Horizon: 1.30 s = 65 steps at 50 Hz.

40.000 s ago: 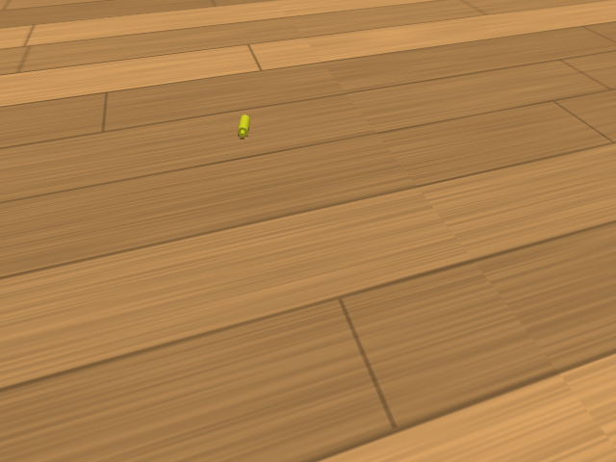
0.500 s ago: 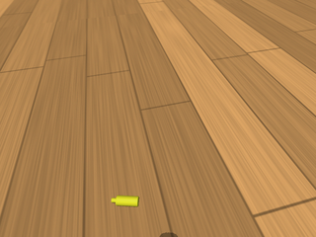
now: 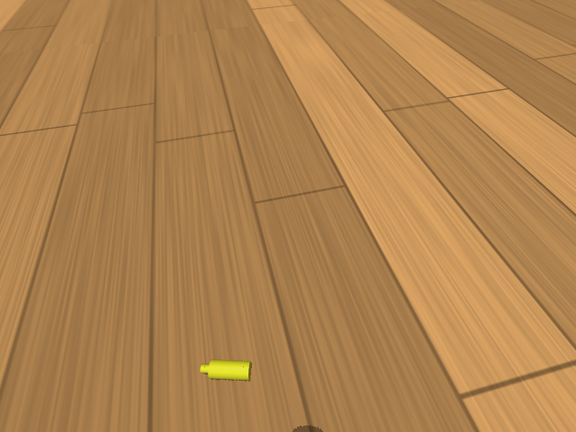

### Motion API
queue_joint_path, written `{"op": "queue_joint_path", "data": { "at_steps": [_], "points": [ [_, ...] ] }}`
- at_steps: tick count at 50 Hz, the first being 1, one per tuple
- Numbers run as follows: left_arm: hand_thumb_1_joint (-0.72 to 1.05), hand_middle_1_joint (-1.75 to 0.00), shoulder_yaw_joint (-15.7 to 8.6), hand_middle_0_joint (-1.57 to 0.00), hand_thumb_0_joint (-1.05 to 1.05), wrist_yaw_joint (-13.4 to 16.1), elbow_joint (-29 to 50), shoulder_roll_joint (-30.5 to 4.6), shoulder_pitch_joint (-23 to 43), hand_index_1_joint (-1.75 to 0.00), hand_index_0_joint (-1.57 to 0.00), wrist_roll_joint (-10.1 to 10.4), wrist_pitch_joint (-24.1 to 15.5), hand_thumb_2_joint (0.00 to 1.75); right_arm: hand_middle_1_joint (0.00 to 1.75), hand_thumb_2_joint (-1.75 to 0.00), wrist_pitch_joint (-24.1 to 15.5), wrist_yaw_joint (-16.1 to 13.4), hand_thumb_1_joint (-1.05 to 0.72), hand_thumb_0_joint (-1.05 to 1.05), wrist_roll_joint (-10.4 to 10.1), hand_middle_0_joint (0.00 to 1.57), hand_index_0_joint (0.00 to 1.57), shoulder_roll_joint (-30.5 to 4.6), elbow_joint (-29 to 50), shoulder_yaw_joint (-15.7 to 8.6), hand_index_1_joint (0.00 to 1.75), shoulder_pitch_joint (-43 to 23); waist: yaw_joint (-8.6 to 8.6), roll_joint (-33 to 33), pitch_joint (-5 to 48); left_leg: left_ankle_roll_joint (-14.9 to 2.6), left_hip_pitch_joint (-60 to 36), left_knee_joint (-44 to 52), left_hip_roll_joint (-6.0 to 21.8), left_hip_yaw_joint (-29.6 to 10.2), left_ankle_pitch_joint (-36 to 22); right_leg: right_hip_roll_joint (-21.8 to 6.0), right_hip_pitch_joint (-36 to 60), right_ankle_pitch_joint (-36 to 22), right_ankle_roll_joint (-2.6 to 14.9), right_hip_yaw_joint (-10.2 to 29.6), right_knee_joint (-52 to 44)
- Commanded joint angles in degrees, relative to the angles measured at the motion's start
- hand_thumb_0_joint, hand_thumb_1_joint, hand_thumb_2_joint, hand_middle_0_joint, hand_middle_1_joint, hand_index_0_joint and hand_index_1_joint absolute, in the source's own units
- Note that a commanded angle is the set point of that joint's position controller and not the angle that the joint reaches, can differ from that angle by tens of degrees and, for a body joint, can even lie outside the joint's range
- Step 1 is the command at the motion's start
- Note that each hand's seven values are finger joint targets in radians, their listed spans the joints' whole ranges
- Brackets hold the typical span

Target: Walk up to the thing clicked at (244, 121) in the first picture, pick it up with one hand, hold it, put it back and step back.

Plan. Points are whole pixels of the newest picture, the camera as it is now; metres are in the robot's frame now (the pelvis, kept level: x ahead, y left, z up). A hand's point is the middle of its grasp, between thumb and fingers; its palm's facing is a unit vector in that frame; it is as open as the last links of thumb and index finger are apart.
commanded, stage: stand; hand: left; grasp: from above
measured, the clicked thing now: (225, 369) +0.48 +0.25 -0.75
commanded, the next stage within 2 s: step back in 0.16 s
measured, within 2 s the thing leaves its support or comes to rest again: neither
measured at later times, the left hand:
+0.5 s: hand out of the picture +0.09 +0.32 -0.18, palm faces -0.02 -0.93 -0.37, open 7.3 cm
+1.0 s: hand out of the picture -0.02 +0.33 -0.16, palm faces -0.07 -0.91 -0.40, open 7.3 cm
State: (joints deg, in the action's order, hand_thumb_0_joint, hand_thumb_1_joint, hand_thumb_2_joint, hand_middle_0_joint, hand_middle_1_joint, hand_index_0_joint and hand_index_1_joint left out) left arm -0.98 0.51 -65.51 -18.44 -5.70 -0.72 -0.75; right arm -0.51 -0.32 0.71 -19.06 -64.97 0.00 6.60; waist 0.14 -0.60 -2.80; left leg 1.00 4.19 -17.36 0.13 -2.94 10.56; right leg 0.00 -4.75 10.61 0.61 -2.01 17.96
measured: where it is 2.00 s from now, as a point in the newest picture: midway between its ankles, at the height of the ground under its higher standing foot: outside the picture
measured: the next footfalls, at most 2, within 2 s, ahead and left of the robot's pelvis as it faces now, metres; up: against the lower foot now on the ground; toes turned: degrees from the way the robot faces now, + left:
left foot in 0.48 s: -0.03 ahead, +0.16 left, +0.00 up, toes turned -2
right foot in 0.92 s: -0.09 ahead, -0.04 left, +0.00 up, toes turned +0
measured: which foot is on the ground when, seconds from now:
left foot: down 0.00-0.28, up 0.30-0.46, down 0.48-0.96, up 0.98-1.00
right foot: down 0.00-0.50, up 0.52-0.90, down 0.92-1.00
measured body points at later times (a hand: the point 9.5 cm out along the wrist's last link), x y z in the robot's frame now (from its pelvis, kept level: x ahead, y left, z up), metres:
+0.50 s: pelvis -0.05 +0.05 -0.03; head +0.03 +0.07 +0.41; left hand +0.09 +0.36 -0.16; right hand +0.02 -0.28 -0.14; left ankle -0.07 +0.16 -0.75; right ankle -0.01 -0.11 -0.75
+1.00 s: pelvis -0.14 +0.07 -0.03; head -0.09 +0.05 +0.42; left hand -0.02 +0.37 -0.14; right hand -0.04 -0.24 -0.16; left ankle -0.09 +0.17 -0.74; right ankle -0.13 -0.04 -0.75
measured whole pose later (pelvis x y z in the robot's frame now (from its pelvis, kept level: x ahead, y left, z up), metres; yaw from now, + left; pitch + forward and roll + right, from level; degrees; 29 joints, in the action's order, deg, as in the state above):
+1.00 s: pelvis -0.14 +0.07 -0.03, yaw -3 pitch -4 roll -1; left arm -4.3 -0.1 -50.9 -20.0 -8.3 -1.6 2.4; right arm 2.8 -0.9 -0.1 -21.0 -51.1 -2.5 5.2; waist 1.2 -2.7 -10.8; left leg -1.5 20.7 -44.0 -1.6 -0.5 22.2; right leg 3.3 -14.1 19.0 2.2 1.7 37.1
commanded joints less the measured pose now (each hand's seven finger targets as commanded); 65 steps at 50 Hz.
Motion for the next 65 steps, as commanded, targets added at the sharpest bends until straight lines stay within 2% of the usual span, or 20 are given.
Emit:
{"op": "queue_joint_path", "data": {
  "at_steps": [1,7,11,16,21,23,24,25,26,29,31,41,46,47,48,49,54,60,64,65],
  "points": [
    [0.90,-0.30,-1.9,-0.20,0.00,0.6,3.5,-12.1,1.4,-0.30,-0.20,0.0,-1.3,0.90,0.30,-0.90,-1.0,-0.7,-0.90,0.00,0.0,0.20,0.20,-11.4,3.1,-2.3,0.30,-1.3,-0.35,0.7,2.2,-1.95,3.1,2.4,6.5,-4.1,-8.2,-7.2,1.3,-7.4,0.34,5.9,-3.1],
    [0.90,-0.30,-2.0,-0.20,0.00,0.5,3.8,-12.4,1.7,-0.30,-0.20,-0.1,-1.3,0.90,0.30,-0.90,-1.1,-0.5,-0.90,0.00,0.1,0.20,0.20,-11.8,3.3,-2.4,0.30,-1.4,-0.35,0.2,2.8,-1.99,3.2,2.8,6.5,-4.3,-6.6,-7.1,1.1,-4.9,0.67,6.2,-3.4],
    [0.90,-0.30,-5.9,-0.20,0.00,1.0,7.3,-17.1,-0.5,-0.30,-0.20,1.2,-0.4,0.90,0.30,-0.90,0.5,-0.4,-0.90,0.00,-1.0,0.20,0.20,-12.7,7.2,-3.6,0.30,-1.2,0.07,2.8,3.7,-2.91,7.0,-14.9,1.9,-0.8,-16.3,-11.1,0.9,-29.2,6.01,9.1,3.3],
    [0.90,-0.30,-6.7,-0.20,0.00,1.3,14.0,-18.1,6.0,-0.30,-0.20,-0.7,0.6,0.90,0.30,-0.90,3.0,0.0,-0.90,0.00,-0.3,0.20,0.20,-13.2,10.0,-5.3,0.30,4.1,1.91,9.6,5.6,-3.87,10.6,-37.1,-1.1,-3.1,20.9,-22.3,-8.3,-26.2,15.11,16.0,3.9],
    [0.90,-0.30,-6.1,-0.20,0.00,1.3,16.7,-16.4,5.8,-0.30,-0.20,-1.0,1.5,0.90,0.30,-0.90,2.4,0.3,-0.90,0.00,-0.5,0.20,0.20,-12.3,12.0,-5.3,0.30,4.7,0.75,9.1,6.4,-3.09,13.6,-21.4,-1.1,0.2,11.5,-14.7,-2.6,-23.9,9.71,9.8,12.5],
    [0.90,-0.30,-5.8,-0.20,0.00,1.0,17.6,-16.3,6.0,-0.30,-0.20,0.0,2.5,0.90,0.30,-0.90,1.5,-0.1,-0.90,0.00,0.4,0.20,0.20,-12.1,11.7,-5.6,0.30,6.3,2.01,5.7,5.7,-2.57,9.3,-5.6,0.0,1.6,-6.6,-11.0,-3.6,-19.7,5.98,7.1,18.7],
    [0.90,-0.30,-5.5,-0.20,0.00,0.9,18.3,-14.0,5.2,-0.30,-0.20,0.7,3.1,0.90,0.30,-0.90,1.1,-0.3,-0.90,0.00,1.2,0.20,0.20,-14.9,12.1,-6.5,0.30,5.5,0.98,-1.5,5.8,-3.72,6.3,-4.3,5.9,-7.1,-21.0,-4.9,-7.9,-11.3,3.06,4.6,25.0],
    [0.90,-0.30,-5.1,-0.20,0.00,1.1,19.2,-11.8,4.6,-0.30,-0.20,1.0,3.2,0.90,0.30,-0.90,0.7,-0.4,-0.90,0.00,1.7,0.20,0.20,-19.2,12.8,-7.4,0.30,5.4,0.77,-11.1,6.2,-7.21,-0.6,-4.4,14.2,-19.0,-36.6,3.8,-19.5,14.3,1.43,4.6,33.2],
    [0.90,-0.30,-5.3,-0.20,0.00,1.7,18.5,-12.3,3.5,-0.30,-0.20,0.5,3.8,0.90,0.30,-0.90,0.7,-0.6,-0.90,0.00,1.4,0.20,0.20,-20.7,13.1,-7.5,0.30,4.9,0.54,-7.3,6.0,-10.60,1.0,-7.5,16.5,-18.4,-41.8,5.8,-20.9,26.8,1.03,9.7,40.0],
    [0.90,-0.30,-5.6,-0.20,0.00,2.2,17.9,-14.1,4.3,-0.30,-0.20,0.5,3.8,0.90,0.30,-0.90,0.6,-1.4,-0.90,0.00,0.9,0.20,0.20,-19.1,15.3,-7.2,0.30,0.9,1.38,-9.4,6.7,-12.27,-0.4,-7.9,16.0,-16.4,-38.7,5.6,-23.4,24.1,1.03,14.8,48.5],
    [0.90,-0.30,-5.4,-0.20,0.00,1.8,17.6,-13.6,0.7,-0.30,-0.20,1.2,3.9,0.90,0.30,-0.90,0.6,-2.1,-0.90,0.00,1.0,0.20,0.20,-16.2,16.2,-6.4,0.30,-0.5,-1.00,-8.6,6.6,-8.03,-4.5,-9.9,11.1,-9.7,-38.3,6.0,-25.7,17.5,1.10,13.8,48.9],
    [0.90,-0.30,-6.1,-0.20,0.00,1.1,19.4,-13.1,-1.3,-0.30,-0.20,-0.1,2.7,0.90,0.30,-0.90,1.0,-2.3,-0.90,0.00,0.2,0.20,0.20,-15.9,18.4,-6.6,0.30,2.9,2.20,-6.4,7.2,-12.81,-5.8,-11.6,14.3,-11.0,-31.7,1.7,-17.8,16.1,-0.76,6.7,26.8],
    [0.90,-0.30,-6.7,-0.20,0.00,0.4,17.4,-13.4,-7.0,-0.30,-0.20,-1.1,1.6,0.90,0.30,-0.90,1.4,-1.5,-0.90,0.00,-0.6,0.20,0.20,-16.1,19.4,-6.6,0.30,-1.7,-0.96,-1.6,8.1,-8.47,9.4,-15.3,10.7,-8.5,-11.8,-0.8,-2.2,-3.9,3.19,8.0,10.0],
    [0.90,-0.30,-7.3,-0.20,0.00,0.4,17.7,-15.5,-7.5,-0.30,-0.20,-1.3,1.4,0.90,0.30,-0.90,1.5,-1.4,-0.90,0.00,-1.0,0.20,0.20,-14.7,19.9,-6.0,0.30,-3.2,-1.28,4.8,7.3,-5.82,15.4,-20.5,5.9,-5.3,-2.8,-6.4,-1.3,-7.8,6.25,16.2,7.6],
    [0.90,-0.30,-8.0,-0.20,0.00,0.1,19.2,-19.8,-4.7,-0.30,-0.20,-0.8,1.6,0.90,0.30,-0.90,1.7,-1.4,-0.90,0.00,-1.0,0.20,0.20,-12.9,20.1,-5.7,0.30,-3.6,-1.72,14.2,2.7,-2.09,19.1,-30.4,-4.1,0.3,11.8,-15.8,-7.6,-7.7,14.11,28.2,1.2],
    [0.90,-0.30,-8.3,-0.20,0.00,0.3,21.6,-21.5,-0.9,-0.30,-0.20,-1.2,1.4,0.90,0.30,-0.90,2.2,-1.7,-0.90,0.00,-0.7,0.20,0.20,-13.4,19.4,-6.0,0.30,-2.5,-2.01,16.9,0.1,-0.99,17.0,-43.8,-6.1,-1.7,25.3,-22.7,-15.3,-10.2,19.21,34.8,-0.9],
    [0.90,-0.30,-7.5,-0.20,0.00,0.9,24.1,-15.4,3.0,-0.30,-0.20,-0.9,1.4,0.90,0.30,-0.90,1.9,-1.3,-0.90,0.00,-0.9,0.20,0.20,-13.4,16.6,-5.3,0.30,3.7,0.47,6.9,0.4,-0.29,19.6,-51.7,-8.2,-5.7,17.3,-11.0,-11.8,-14.6,11.59,16.2,3.7],
    [0.90,-0.30,-7.3,-0.20,0.00,1.2,25.1,-15.3,-3.7,-0.30,-0.20,-1.6,2.1,0.90,0.30,-0.90,0.9,-1.7,-0.90,0.00,-0.6,0.20,0.20,-12.6,19.0,-4.6,0.30,3.6,-2.80,10.9,8.3,0.69,21.6,-28.0,-2.7,-1.4,20.4,-12.5,7.3,-24.0,11.70,15.4,10.3],
    [0.90,-0.30,-6.8,-0.20,0.00,0.4,26.3,-16.2,-1.4,-0.30,-0.20,-0.4,3.8,0.90,0.30,-0.90,0.4,-1.5,-0.90,0.00,0.7,0.20,0.20,-12.4,16.8,-5.9,0.30,9.0,0.52,9.8,8.4,-1.31,7.9,-2.7,-2.0,2.8,-0.9,-8.9,-1.2,-16.4,6.91,12.3,16.8],
    [0.90,-0.30,-6.2,-0.20,0.00,0.2,26.8,-14.3,-1.6,-0.30,-0.20,-0.2,4.2,0.90,0.30,-0.90,0.3,-1.5,-0.90,0.00,1.5,0.20,0.20,-15.0,17.1,-6.8,0.30,8.8,0.43,4.3,7.8,-3.17,3.5,-3.1,3.4,-5.7,-1.8,-6.0,-10.4,-6.1,3.95,11.3,19.0]
  ]
}}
